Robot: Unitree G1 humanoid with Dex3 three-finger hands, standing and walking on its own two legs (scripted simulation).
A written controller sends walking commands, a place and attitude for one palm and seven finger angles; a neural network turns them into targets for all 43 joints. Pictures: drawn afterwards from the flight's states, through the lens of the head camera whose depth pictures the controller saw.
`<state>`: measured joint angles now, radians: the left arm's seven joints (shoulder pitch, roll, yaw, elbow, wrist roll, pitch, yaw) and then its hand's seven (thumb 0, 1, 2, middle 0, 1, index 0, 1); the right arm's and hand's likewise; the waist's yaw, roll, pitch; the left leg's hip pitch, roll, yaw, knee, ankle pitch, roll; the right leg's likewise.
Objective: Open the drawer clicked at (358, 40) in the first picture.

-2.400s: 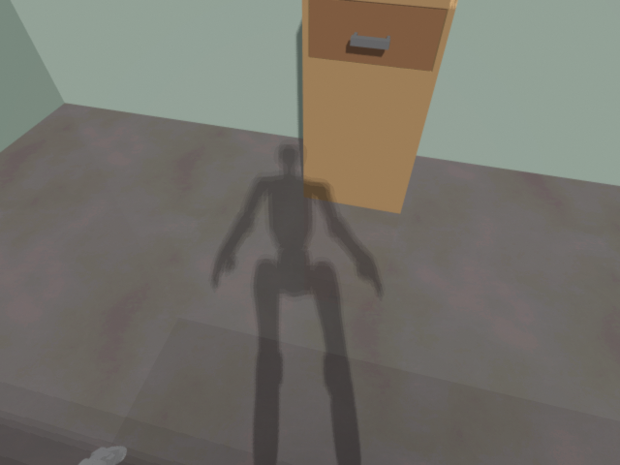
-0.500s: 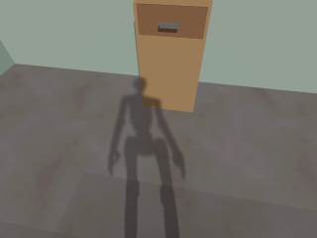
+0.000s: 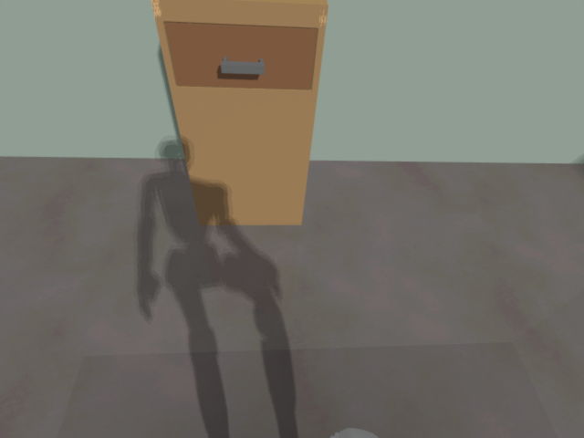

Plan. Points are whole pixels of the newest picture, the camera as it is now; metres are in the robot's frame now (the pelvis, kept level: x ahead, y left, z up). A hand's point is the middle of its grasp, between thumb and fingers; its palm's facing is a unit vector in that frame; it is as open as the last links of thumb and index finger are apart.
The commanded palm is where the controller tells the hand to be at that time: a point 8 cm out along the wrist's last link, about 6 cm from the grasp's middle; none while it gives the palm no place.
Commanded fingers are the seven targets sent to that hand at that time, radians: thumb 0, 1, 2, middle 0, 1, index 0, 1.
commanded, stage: walk to a spot facing it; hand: left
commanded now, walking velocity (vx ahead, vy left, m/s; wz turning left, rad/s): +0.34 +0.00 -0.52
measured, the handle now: (243, 64) +1.05 +0.24 -0.01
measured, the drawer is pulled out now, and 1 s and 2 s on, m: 0.00 0.00 0.00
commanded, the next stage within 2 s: turn to face it in 0.26 s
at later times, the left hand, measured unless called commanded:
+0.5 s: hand (262, 321) +0.35 +0.08 -0.16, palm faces -0.27 -0.94 -0.21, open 7.4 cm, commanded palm none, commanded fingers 0.00 0.90 0.90 -0.20 -0.30 -0.20 -0.30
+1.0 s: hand (219, 339) +0.31 +0.16 -0.18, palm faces +0.02 -0.98 -0.21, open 7.4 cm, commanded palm none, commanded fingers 0.00 0.90 0.90 -0.20 -0.30 -0.20 -0.30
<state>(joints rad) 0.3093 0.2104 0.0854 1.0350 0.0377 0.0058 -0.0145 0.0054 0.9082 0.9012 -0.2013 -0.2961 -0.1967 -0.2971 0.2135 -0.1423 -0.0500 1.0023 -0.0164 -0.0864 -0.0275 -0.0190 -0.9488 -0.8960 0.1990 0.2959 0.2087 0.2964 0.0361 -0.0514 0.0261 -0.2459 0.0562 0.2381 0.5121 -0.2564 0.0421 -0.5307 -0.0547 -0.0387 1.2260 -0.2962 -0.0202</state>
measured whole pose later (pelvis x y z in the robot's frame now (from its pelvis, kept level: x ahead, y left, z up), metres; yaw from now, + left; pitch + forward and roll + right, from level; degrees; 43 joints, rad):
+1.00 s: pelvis +0.28 -0.04 +0.01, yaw -2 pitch +0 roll -1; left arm 0.24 0.21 0.06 1.04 0.02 0.05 0.02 0.00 0.91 0.90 -0.20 -0.30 -0.20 -0.30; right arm 0.20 -0.17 -0.03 0.99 -0.02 0.00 -0.02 0.00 -0.92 -0.90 0.20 0.30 0.21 0.30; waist 0.01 -0.03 0.05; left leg -0.28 0.00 0.10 0.46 -0.18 0.08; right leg -0.42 -0.08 -0.03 1.00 -0.43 0.07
